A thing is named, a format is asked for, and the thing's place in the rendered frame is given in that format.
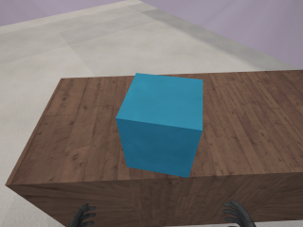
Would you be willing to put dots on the robot left hand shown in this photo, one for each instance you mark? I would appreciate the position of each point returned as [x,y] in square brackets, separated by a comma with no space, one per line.
[79,217]

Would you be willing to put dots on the carton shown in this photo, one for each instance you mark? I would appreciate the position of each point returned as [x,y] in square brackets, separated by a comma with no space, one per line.
[160,123]

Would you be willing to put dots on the robot right hand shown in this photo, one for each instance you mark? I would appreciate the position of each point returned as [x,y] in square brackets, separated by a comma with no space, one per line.
[243,218]

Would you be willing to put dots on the pedestal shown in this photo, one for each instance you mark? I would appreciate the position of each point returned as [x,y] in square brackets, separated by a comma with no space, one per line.
[250,151]

